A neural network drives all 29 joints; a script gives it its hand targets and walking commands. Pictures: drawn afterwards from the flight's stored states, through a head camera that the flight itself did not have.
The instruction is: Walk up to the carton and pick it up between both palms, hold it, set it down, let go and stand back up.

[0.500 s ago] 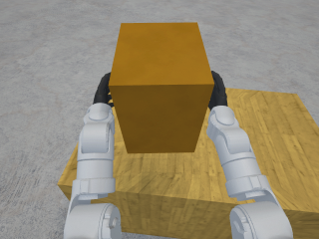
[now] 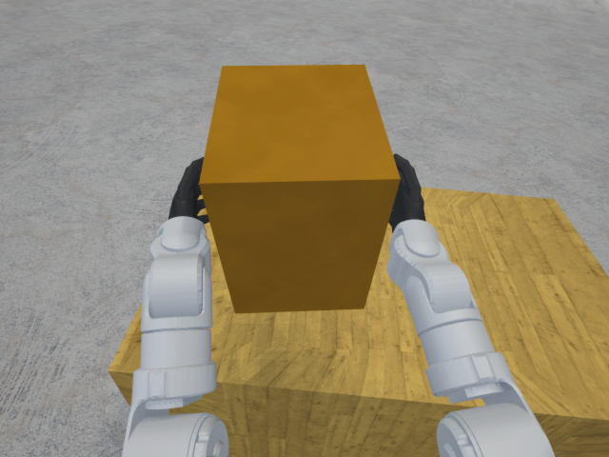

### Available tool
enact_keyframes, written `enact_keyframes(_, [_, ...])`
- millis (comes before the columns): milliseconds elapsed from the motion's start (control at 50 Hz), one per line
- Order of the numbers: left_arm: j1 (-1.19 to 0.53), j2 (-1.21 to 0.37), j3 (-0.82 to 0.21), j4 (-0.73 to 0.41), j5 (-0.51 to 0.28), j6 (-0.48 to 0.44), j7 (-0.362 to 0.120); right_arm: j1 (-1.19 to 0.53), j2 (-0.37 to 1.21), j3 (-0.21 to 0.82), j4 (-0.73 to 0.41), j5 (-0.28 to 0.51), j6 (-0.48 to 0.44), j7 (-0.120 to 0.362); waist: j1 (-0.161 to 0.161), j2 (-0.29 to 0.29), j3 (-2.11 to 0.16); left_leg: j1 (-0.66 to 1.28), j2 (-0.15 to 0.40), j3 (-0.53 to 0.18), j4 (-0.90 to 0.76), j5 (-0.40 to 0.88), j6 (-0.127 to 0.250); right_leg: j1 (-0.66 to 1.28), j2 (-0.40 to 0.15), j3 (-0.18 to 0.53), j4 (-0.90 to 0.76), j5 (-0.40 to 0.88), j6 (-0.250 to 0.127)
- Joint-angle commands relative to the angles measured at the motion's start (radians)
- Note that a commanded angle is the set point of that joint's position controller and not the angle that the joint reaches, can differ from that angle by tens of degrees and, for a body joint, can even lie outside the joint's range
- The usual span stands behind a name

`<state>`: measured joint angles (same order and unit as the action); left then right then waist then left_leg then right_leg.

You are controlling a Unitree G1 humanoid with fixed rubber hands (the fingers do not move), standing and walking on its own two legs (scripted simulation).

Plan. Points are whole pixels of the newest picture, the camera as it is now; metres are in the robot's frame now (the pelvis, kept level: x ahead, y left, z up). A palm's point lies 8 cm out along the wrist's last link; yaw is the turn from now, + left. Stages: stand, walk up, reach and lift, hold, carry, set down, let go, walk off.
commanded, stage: set down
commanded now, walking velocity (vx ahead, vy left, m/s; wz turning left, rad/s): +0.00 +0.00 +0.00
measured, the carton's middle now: (297, 194) +0.39 +0.01 +0.18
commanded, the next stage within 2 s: none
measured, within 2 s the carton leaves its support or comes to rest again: neither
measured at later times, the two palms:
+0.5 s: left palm (226, 238) +0.37 +0.10 +0.12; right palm (421, 254) +0.34 -0.16 +0.11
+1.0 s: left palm (217, 244) +0.38 +0.12 +0.10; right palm (403, 255) +0.36 -0.15 +0.09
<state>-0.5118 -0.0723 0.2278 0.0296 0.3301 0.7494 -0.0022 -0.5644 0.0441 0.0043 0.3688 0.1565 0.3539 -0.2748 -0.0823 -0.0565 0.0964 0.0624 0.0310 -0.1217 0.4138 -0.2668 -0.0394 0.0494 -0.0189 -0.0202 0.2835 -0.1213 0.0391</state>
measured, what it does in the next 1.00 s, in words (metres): stands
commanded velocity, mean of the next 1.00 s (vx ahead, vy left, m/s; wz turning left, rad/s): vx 0.00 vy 0.00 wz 0.00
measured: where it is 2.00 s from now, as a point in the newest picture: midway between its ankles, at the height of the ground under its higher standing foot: outside the picture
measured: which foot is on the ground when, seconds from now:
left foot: down 0.00-1.00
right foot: down 0.00-1.00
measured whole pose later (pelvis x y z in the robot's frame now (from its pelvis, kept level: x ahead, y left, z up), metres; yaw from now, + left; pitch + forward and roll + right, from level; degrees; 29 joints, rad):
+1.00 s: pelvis +0.04 +0.01 +0.00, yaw +0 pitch -6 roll -2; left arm -0.38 -0.09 0.13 0.31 0.27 0.34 0.07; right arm -0.37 0.06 -0.07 0.55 0.05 -0.08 -0.20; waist -0.08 -0.01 0.06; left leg 0.00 0.02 -0.12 0.39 -0.29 -0.03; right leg 0.00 -0.03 -0.02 0.23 -0.13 0.05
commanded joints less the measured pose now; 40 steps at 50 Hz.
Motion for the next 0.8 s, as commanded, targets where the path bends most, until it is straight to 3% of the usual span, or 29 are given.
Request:
enact_keyframes(0, [-0.723,-0.672,-0.549,-0.17,-0.163,-0.126,-0.173,-0.76,0.495,0.294,-0.305,0.021,-0.16,0.199,-0.072,0.204,-0.462,0.011,-0.063,0.126,-0.079,0.425,-0.054,0.135,0.099,-0.122,-0.011,0.087,-0.031])
enact_keyframes(20, [-0.697,-0.625,-0.489,-0.109,-0.12,-0.134,-0.177,-0.775,0.5,0.282,-0.279,-0.005,-0.175,0.202,-0.031,0.183,-0.401,-0.021,-0.071,0.134,-0.089,0.384,-0.048,0.137,0.088,-0.111,-0.022,0.071,-0.031])
enact_keyframes(40, [-0.679,-0.627,-0.508,-0.13,-0.11,-0.161,-0.173,-0.752,0.503,0.284,-0.273,-0.024,-0.21,0.213,-0.041,0.169,-0.447,-0.002,-0.068,0.134,-0.079,0.417,-0.046,0.159,0.09,-0.118,-0.016,0.11,-0.027])
enact_keyframes(60, [-0.674,-0.653,-0.509,-0.1,-0.118,-0.185,-0.166,-0.832,0.515,0.296,-0.342,-0.022,-0.255,0.217,-0.009,0.16,-0.469,-0.02,-0.073,0.135,-0.079,0.419,-0.043,0.163,0.088,-0.124,-0.014,0.127,-0.026])
enact_keyframes(100, [-0.664,-0.661,-0.54,-0.141,-0.117,-0.236,-0.15,-0.842,0.544,0.354,-0.409,-0.028,-0.327,0.228,0.016,0.162,-0.579,0.013,-0.061,0.138,-0.065,0.495,-0.052,0.174,0.091,-0.133,0.002,0.179,-0.014])
enact_keyframes(120, [-0.69,-0.68,-0.547,-0.105,-0.123,-0.264,-0.139,-0.839,0.539,0.329,-0.372,-0.054,-0.355,0.233,-0.008,0.163,-0.604,0.032,-0.052,0.136,-0.059,0.459,-0.055,0.132,0.09,-0.137,-0.002,0.151,-0.022])
enact_keyframes(140, [-0.667,-0.65,-0.516,-0.062,-0.114,-0.288,-0.135,-0.833,0.554,0.33,-0.352,-0.072,-0.372,0.233,0.022,0.117,-0.573,-0.015,-0.058,0.146,-0.073,0.407,-0.038,0.173,0.084,-0.133,-0.011,0.142,-0.015])
enact_keyframes(180, [-0.652,-0.605,-0.462,0.042,-0.103,-0.326,-0.133,-0.815,0.532,0.297,-0.306,-0.132,-0.394,0.237,0.015,0.054,-0.522,-0.099,-0.059,0.155,-0.116,0.264,-0.003,0.17,0.069,-0.128,-0.019,0.082,-0.013])
enact_keyframes(200, [-0.615,-0.594,-0.473,0.055,-0.088,-0.347,-0.138,-0.758,0.534,0.285,-0.284,-0.157,-0.405,0.235,0.013,0.054,-0.51,-0.12,-0.064,0.16,-0.127,0.253,0.005,0.205,0.062,-0.123,-0.016,0.112,-0.007])
enact_keyframes(260, [-0.557,-0.538,-0.364,0.19,-0.025,-0.365,-0.144,-0.722,0.525,0.236,-0.175,-0.212,-0.424,0.245,0.055,-0.003,-0.388,-0.204,-0.069,0.185,-0.178,0.083,0.049,0.219,0.048,-0.114,-0.029,-0.002,0.008])
enact_keyframes(300, [-0.598,-0.535,-0.363,0.188,-0.029,-0.394,-0.149,-0.737,0.525,0.227,-0.18,-0.233,-0.458,0.249,0.042,-0.008,-0.426,-0.212,-0.065,0.189,-0.179,0.097,0.049,0.233,0.046,-0.128,-0.016,0.007,0.012])
enact_keyframes(320, [-0.599,-0.555,-0.384,0.173,-0.05,-0.417,-0.152,-0.726,0.546,0.254,-0.175,-0.23,-0.476,0.248,0.054,-0.013,-0.463,-0.206,-0.074,0.194,-0.17,0.132,0.054,0.242,0.042,-0.122,-0.019,0.037,0.019])
enact_keyframes(340, [-0.589,-0.55,-0.353,0.221,-0.035,-0.413,-0.162,-0.731,0.551,0.232,-0.159,-0.245,-0.47,0.246,0.054,-0.027,-0.428,-0.21,-0.068,0.202,-0.191,0.1,0.061,0.234,0.051,-0.125,-0.031,0.003,0.015])
enact_keyframes(360, [-0.565,-0.533,-0.328,0.241,-0.034,-0.423,-0.165,-0.733,0.547,0.232,-0.136,-0.244,-0.475,0.243,0.058,-0.048,-0.432,-0.218,-0.074,0.205,-0.185,0.112,0.069,0.247,0.04,-0.119,-0.028,0.047,0.021])
enact_keyframes(380, [-0.626,-0.56,-0.372,0.189,-0.053,-0.452,-0.158,-0.761,0.597,0.274,-0.172,-0.231,-0.501,0.242,0.068,-0.021,-0.521,-0.228,-0.078,0.204,-0.168,0.154,0.063,0.292,0.037,-0.116,-0.007,0.114,0.02])
enact_keyframes(400, [-0.609,-0.553,-0.357,0.242,-0.045,-0.452,-0.158,-0.733,0.566,0.235,-0.128,-0.251,-0.494,0.238,0.044,-0.01,-0.48,-0.223,-0.073,0.199,-0.171,0.132,0.054,0.27,0.039,-0.113,-0.013,0.097,0.024])
enact_keyframes(420, [-0.597,-0.564,-0.394,0.199,-0.07,-0.465,-0.153,-0.728,0.565,0.292,-0.165,-0.234,-0.508,0.235,0.044,-0.021,-0.554,-0.207,-0.079,0.196,-0.163,0.225,0.043,0.307,0.049,-0.123,0.004,0.216,0.019])
enact_keyframes(440, [-0.631,-0.609,-0.454,0.12,-0.088,-0.485,-0.145,-0.733,0.597,0.339,-0.203,-0.2,-0.527,0.229,0.058,0.037,-0.618,-0.176,-0.081,0.198,-0.135,0.317,0.027,0.339,0.051,-0.117,0.028,0.317,0.022])
enact_keyframes(500, [-0.647,-0.607,-0.489,0.105,-0.114,-0.53,-0.128,-0.692,0.62,0.379,-0.163,-0.182,-0.527,0.223,0.051,0.015,-0.645,-0.171,-0.083,0.187,-0.114,0.334,0.018,0.348,0.042,-0.105,0.037,0.404,0.029])
enact_keyframes(520, [-0.696,-0.619,-0.504,0.104,-0.131,-0.548,-0.118,-0.713,0.621,0.353,-0.163,-0.196,-0.531,0.22,0.023,0.035,-0.67,-0.194,-0.083,0.179,-0.113,0.306,0.012,0.35,0.046,-0.103,0.032,0.372,0.024])
enact_keyframes(560, [-0.664,-0.64,-0.56,0.099,-0.133,-0.565,-0.104,-0.68,0.633,0.37,-0.178,-0.18,-0.541,0.222,0.034,0.082,-0.684,-0.208,-0.083,0.176,-0.104,0.322,0.004,0.35,0.043,-0.084,0.043,0.405,0.017])
enact_keyframes(600, [-0.67,-0.66,-0.621,0.037,-0.158,-0.606,-0.083,-0.628,0.64,0.411,-0.178,-0.168,-0.556,0.219,0.007,0.084,-0.766,-0.171,-0.084,0.162,-0.068,0.458,-0.016,0.357,0.051,-0.096,0.067,0.522,0.016])
enact_keyframes(680, [-0.635,-0.686,-0.659,0.049,-0.158,-0.61,-0.071,-0.55,0.608,0.374,-0.124,-0.155,-0.545,0.218,-0.023,0.16,-0.729,-0.102,-0.07,0.14,-0.042,0.537,-0.056,0.262,0.058,-0.086,0.052,0.485,0.002])
enact_keyframes(700, [-0.62,-0.675,-0.644,0.006,-0.139,-0.615,-0.062,-0.519,0.608,0.386,-0.111,-0.144,-0.535,0.218,-0.01,0.154,-0.727,-0.089,-0.069,0.137,-0.035,0.594,-0.059,0.286,0.059,-0.078,0.052,0.522,0.004])
enact_keyframes(720, [-0.595,-0.669,-0.627,0.074,-0.13,-0.604,-0.068,-0.494,0.595,0.352,-0.056,-0.163,-0.516,0.208,-0.034,0.121,-0.634,-0.1,-0.073,0.134,-0.053,0.526,-0.049,0.277,0.053,-0.077,0.037,0.49,0.007])
enact_keyframes(740, [-0.618,-0.685,-0.642,0.024,-0.134,-0.609,-0.065,-0.493,0.594,0.37,-0.079,-0.16,-0.521,0.214,-0.026,0.148,-0.662,-0.106,-0.075,0.129,-0.048,0.526,-0.059,0.274,0.055,-0.083,0.042,0.479,0.007])
enact_keyframes(760, [-0.591,-0.65,-0.596,0.114,-0.118,-0.583,-0.08,-0.467,0.562,0.341,-0.032,-0.177,-0.496,0.206,-0.043,0.13,-0.537,-0.143,-0.076,0.127,-0.071,0.46,-0.054,0.285,0.047,-0.075,0.028,0.451,0.008])
enact_keyframes(780, [-0.573,-0.658,-0.59,0.125,-0.11,-0.575,-0.088,-0.466,0.575,0.343,-0.017,-0.17,-0.492,0.208,-0.023,0.131,-0.504,-0.157,-0.073,0.131,-0.078,0.457,-0.048,0.28,0.047,-0.079,0.032,0.434,0.01])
